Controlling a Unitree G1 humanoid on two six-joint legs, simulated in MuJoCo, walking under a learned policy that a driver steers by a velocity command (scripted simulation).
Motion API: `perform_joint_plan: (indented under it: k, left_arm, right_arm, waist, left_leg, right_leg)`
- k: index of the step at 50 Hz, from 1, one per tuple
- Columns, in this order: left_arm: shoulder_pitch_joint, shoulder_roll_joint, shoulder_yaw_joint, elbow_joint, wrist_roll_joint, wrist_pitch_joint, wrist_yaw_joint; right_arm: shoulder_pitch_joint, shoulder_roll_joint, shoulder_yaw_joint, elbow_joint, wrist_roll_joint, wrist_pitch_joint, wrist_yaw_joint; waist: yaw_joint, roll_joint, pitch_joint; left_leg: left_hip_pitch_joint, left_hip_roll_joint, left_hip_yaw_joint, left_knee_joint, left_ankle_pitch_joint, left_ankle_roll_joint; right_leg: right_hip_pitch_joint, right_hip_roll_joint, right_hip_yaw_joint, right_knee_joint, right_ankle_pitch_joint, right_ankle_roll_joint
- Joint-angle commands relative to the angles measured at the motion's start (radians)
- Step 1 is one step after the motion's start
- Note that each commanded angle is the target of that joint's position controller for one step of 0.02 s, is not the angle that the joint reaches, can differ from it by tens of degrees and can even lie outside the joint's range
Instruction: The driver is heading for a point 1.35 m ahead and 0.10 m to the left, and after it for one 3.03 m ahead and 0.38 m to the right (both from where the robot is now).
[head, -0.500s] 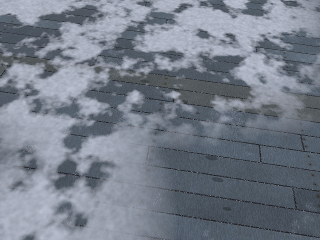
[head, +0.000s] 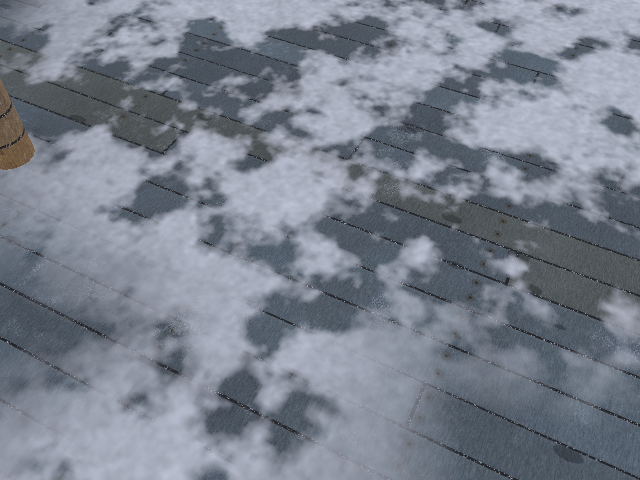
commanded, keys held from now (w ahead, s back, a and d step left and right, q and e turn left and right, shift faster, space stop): w+q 0.40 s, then w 0.48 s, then w+e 0.12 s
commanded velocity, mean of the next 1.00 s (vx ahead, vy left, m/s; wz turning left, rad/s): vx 0.50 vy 0.00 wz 0.35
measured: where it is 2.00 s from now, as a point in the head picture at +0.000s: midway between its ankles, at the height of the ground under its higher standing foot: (253, 259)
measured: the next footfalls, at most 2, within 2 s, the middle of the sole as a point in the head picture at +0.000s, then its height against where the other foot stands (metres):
left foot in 0.36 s outside the picture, level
right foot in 0.90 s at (298, 372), level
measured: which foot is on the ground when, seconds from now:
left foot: up 0.00-0.34, down 0.36-0.92, up 0.94-1.00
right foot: down 0.00-0.38, up 0.40-0.88, down 0.90-1.00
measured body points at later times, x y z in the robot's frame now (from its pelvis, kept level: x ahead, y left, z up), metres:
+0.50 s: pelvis +0.27 +0.09 -0.01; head +0.30 +0.12 +0.44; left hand +0.30 +0.39 -0.13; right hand +0.48 -0.12 -0.10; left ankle +0.30 +0.18 -0.74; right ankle +0.23 -0.09 -0.64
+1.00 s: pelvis +0.57 +0.12 -0.01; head +0.60 +0.13 +0.44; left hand +0.64 +0.42 -0.11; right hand +0.70 -0.12 -0.14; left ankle +0.36 +0.19 -0.65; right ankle +0.67 +0.07 -0.74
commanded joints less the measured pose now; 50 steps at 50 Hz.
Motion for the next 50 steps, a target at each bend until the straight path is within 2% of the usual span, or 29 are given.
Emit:
perform_joint_plan:
  k: [1,4,9,12,14,16,17,18,19,20,21,22,23,24,25,27,29,31,35,38,40,43,44,45,46,47,48,49,50]
  left_arm:
    - [0.004,0.091,0.024,-0.025,-0.003,-0.018,-0.006]
    - [0.024,0.132,0.039,-0.003,-0.003,-0.021,-0.006]
    - [0.061,0.170,0.044,0.008,-0.009,-0.001,0.002]
    - [0.109,0.199,0.050,0.023,-0.023,0.017,0.003]
    - [0.122,0.218,0.056,0.029,-0.032,0.033,0.005]
    - [0.112,0.244,0.064,0.024,-0.036,0.048,0.010]
    - [0.096,0.249,0.065,0.019,-0.037,0.058,0.015]
    - [0.106,0.220,0.053,0.009,-0.029,0.061,0.021]
    - [0.147,0.115,0.019,-0.033,0.010,0.049,0.017]
    - [0.157,0.081,-0.003,-0.081,-0.001,0.004,0.003]
    - [0.044,0.177,0.021,-0.096,-0.042,-0.020,-0.010]
    - [0.027,0.168,0.016,-0.097,-0.054,-0.029,-0.015]
    - [0.029,0.154,0.014,-0.081,-0.034,-0.027,-0.006]
    - [0.029,0.152,0.021,-0.067,-0.014,-0.013,0.002]
    - [0.065,0.148,0.022,-0.068,-0.016,0.002,-0.003]
    - [0.089,0.133,0.023,-0.059,-0.006,0.022,-0.004]
    - [0.023,0.110,0.017,-0.077,0.000,0.032,0.001]
    - [-0.044,0.093,0.012,-0.098,0.002,0.031,0.000]
    - [-0.159,0.068,0.001,-0.125,-0.011,0.021,-0.016]
    - [-0.228,0.075,0.000,-0.153,-0.017,0.012,-0.032]
    - [-0.248,0.084,0.001,-0.171,-0.017,0.005,-0.044]
    - [-0.185,0.109,0.011,-0.165,-0.015,-0.001,-0.052]
    - [-0.106,0.130,0.023,-0.147,-0.014,-0.002,-0.048]
    - [0.040,0.170,0.042,-0.105,-0.011,0.000,-0.041]
    - [0.219,0.233,0.055,-0.077,-0.003,0.004,-0.034]
    - [0.281,0.298,0.072,-0.049,-0.005,0.008,-0.042]
    - [0.271,0.201,0.048,-0.054,-0.033,0.011,-0.043]
    - [0.189,0.162,0.036,-0.074,-0.032,0.017,-0.037]
    - [0.121,0.155,0.031,-0.094,-0.021,0.024,-0.034]
  right_arm:
    - [0.036,-0.017,-0.008,-0.081,0.001,0.009,0.003]
    - [-0.032,-0.027,-0.007,-0.129,-0.011,0.013,0.003]
    - [-0.196,-0.019,0.003,-0.189,-0.009,-0.006,0.040]
    - [-0.284,-0.022,0.006,-0.239,-0.004,-0.002,0.059]
    - [-0.305,-0.038,0.000,-0.266,-0.005,0.001,0.068]
    - [-0.244,-0.075,-0.020,-0.271,-0.010,0.006,0.069]
    - [-0.120,-0.111,-0.043,-0.243,-0.009,0.007,0.066]
    - [0.070,-0.180,-0.081,-0.189,-0.007,0.012,0.052]
    - [0.163,-0.294,-0.110,-0.175,-0.004,0.019,0.030]
    - [0.143,-0.324,-0.101,-0.215,-0.010,0.002,0.037]
    - [0.140,-0.221,-0.071,-0.207,-0.019,-0.010,0.046]
    - [0.105,-0.174,-0.057,-0.196,-0.020,-0.017,0.047]
    - [0.024,-0.141,-0.045,-0.208,-0.017,-0.018,0.046]
    - [-0.041,-0.095,-0.028,-0.218,-0.021,-0.019,0.047]
    - [-0.063,-0.103,-0.027,-0.225,-0.033,-0.023,0.043]
    - [-0.057,-0.107,-0.028,-0.208,-0.028,-0.037,0.040]
    - [-0.031,-0.121,-0.031,-0.185,-0.026,-0.043,0.028]
    - [0.004,-0.123,-0.029,-0.161,-0.025,-0.040,0.017]
    - [0.053,-0.138,-0.030,-0.122,-0.021,-0.037,0.009]
    - [0.099,-0.146,-0.032,-0.087,-0.017,-0.033,0.008]
    - [0.113,-0.151,-0.035,-0.069,-0.015,-0.025,0.004]
    - [0.092,-0.168,-0.041,-0.059,-0.015,-0.012,-0.003]
    - [0.073,-0.175,-0.041,-0.062,-0.017,-0.007,-0.003]
    - [0.057,-0.162,-0.033,-0.067,-0.024,-0.003,-0.004]
    - [0.073,-0.121,-0.013,-0.086,-0.044,-0.003,-0.008]
    - [0.235,-0.013,0.015,-0.087,-0.031,-0.024,0.005]
    - [0.172,-0.099,0.005,-0.081,-0.022,-0.044,0.010]
    - [0.042,-0.148,-0.008,-0.116,-0.001,-0.057,0.016]
    - [-0.029,-0.139,-0.004,-0.134,-0.011,-0.066,0.013]
  waist:
    - [-0.012,-0.103,-0.019]
    - [-0.008,-0.075,-0.004]
    - [0.051,-0.072,0.016]
    - [0.081,-0.080,0.043]
    - [0.076,-0.090,0.050]
    - [0.024,-0.126,-0.006]
    - [-0.053,-0.123,-0.074]
    - [-0.138,-0.084,-0.171]
    - [-0.120,0.142,-0.251]
    - [-0.069,0.242,-0.425]
    - [-0.122,0.099,-0.361]
    - [-0.094,0.073,-0.242]
    - [-0.046,-0.029,-0.175]
    - [-0.012,-0.040,-0.126]
    - [0.021,0.025,-0.129]
    - [0.033,0.013,-0.115]
    - [0.018,-0.005,-0.072]
    - [-0.005,0.001,-0.047]
    - [-0.058,0.029,-0.005]
    - [-0.086,0.032,0.035]
    - [-0.083,0.037,0.045]
    - [-0.039,0.061,0.010]
    - [0.008,0.068,-0.043]
    - [0.078,0.053,-0.143]
    - [0.132,-0.056,-0.296]
    - [0.051,-0.364,-0.420]
    - [0.092,-0.274,-0.391]
    - [0.097,-0.188,-0.226]
    - [0.074,-0.075,-0.141]
  left_leg:
    - [-0.150,0.115,-0.035,-0.015,0.058,-0.002]
    - [-0.225,0.126,-0.042,-0.124,0.169,-0.015]
    - [-0.197,0.102,0.041,-0.422,0.397,-0.008]
    - [-0.203,0.088,0.080,-0.523,0.357,0.008]
    - [-0.195,0.066,0.110,-0.563,0.263,0.032]
    - [-0.065,-0.004,0.170,-0.586,0.156,0.071]
    - [0.100,-0.059,0.203,-0.635,0.169,0.101]
    - [0.390,-0.091,0.175,-0.667,0.213,0.142]
    - [0.714,0.159,-0.233,-0.698,0.200,0.245]
    - [0.900,0.331,-0.783,-0.897,0.033,0.413]
    - [0.873,0.311,-0.680,-0.938,0.047,0.341]
    - [0.739,0.279,-0.510,-0.925,0.135,0.297]
    - [0.578,0.236,-0.385,-0.921,0.245,0.256]
    - [0.464,0.183,-0.288,-0.946,0.341,0.217]
    - [0.390,0.187,-0.270,-0.970,0.408,0.234]
    - [0.329,0.165,-0.197,-1.003,0.507,0.247]
    - [0.317,0.148,-0.145,-1.031,0.531,0.239]
    - [0.340,0.132,-0.105,-1.041,0.532,0.217]
    - [0.368,0.120,-0.070,-1.055,0.393,0.179]
    - [0.439,0.161,-0.097,-1.033,0.358,0.180]
    - [0.512,0.196,-0.117,-0.997,0.400,0.172]
    - [0.562,0.208,-0.119,-0.914,0.594,0.140]
    - [0.555,0.181,-0.095,-0.822,0.773,0.123]
    - [0.510,0.126,-0.042,-0.647,0.869,0.095]
    - [0.318,0.063,0.008,-0.339,0.605,0.056]
    - [-0.095,-0.120,0.011,0.021,-0.128,-0.026]
    - [-0.230,-0.075,-0.082,0.117,-0.207,-0.016]
    - [-0.293,-0.022,-0.060,0.117,-0.117,-0.008]
    - [-0.262,0.019,-0.034,0.063,-0.035,-0.004]
  right_leg:
    - [0.098,-0.291,0.235,-0.268,0.053,-0.182]
    - [0.128,-0.303,0.141,-0.284,0.166,-0.197]
    - [0.193,-0.271,-0.017,-0.258,0.210,-0.151]
    - [0.280,-0.302,-0.040,-0.236,0.187,-0.130]
    - [0.343,-0.326,-0.059,-0.188,0.264,-0.112]
    - [0.371,-0.323,-0.101,-0.038,0.588,-0.088]
    - [0.347,-0.298,-0.137,0.140,0.727,-0.068]
    - [0.200,-0.256,-0.156,0.393,0.685,-0.031]
    - [-0.176,-0.161,-0.157,0.762,0.047,0.024]
    - [-0.448,0.004,0.075,1.004,-0.466,0.043]
    - [-0.558,-0.060,0.169,1.040,-0.383,0.022]
    - [-0.563,-0.103,0.148,0.973,-0.292,0.001]
    - [-0.493,-0.152,0.142,0.888,-0.217,0.003]
    - [-0.420,-0.183,0.141,0.814,-0.165,0.001]
    - [-0.357,-0.194,0.145,0.800,-0.139,0.013]
    - [-0.322,-0.189,0.129,0.743,-0.104,0.041]
    - [-0.370,-0.182,0.117,0.647,-0.019,0.061]
    - [-0.402,-0.172,0.114,0.514,0.095,0.068]
    - [-0.366,-0.127,0.092,0.263,0.281,0.055]
    - [-0.387,-0.109,0.093,0.182,0.268,0.032]
    - [-0.413,-0.102,0.098,0.144,0.203,0.005]
    - [-0.301,-0.066,0.069,0.109,0.088,-0.038]
    - [-0.174,-0.029,0.034,0.091,0.076,-0.060]
    - [0.032,-0.020,0.021,0.099,0.116,-0.093]
    - [0.336,-0.192,0.229,0.131,0.171,-0.163]
    - [0.686,-0.403,0.740,0.019,-0.044,-0.345]
    - [0.690,-0.383,0.861,-0.093,-0.237,-0.314]
    - [0.551,-0.352,0.708,-0.108,-0.225,-0.263]
    - [0.397,-0.313,0.599,-0.121,-0.120,-0.239]
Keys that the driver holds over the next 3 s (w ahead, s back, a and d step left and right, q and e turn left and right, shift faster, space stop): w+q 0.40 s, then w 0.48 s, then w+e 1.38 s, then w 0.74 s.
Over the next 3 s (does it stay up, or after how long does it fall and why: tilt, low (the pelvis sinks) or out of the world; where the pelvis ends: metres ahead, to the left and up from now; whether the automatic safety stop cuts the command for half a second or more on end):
stays up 1.56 -0.05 -0.01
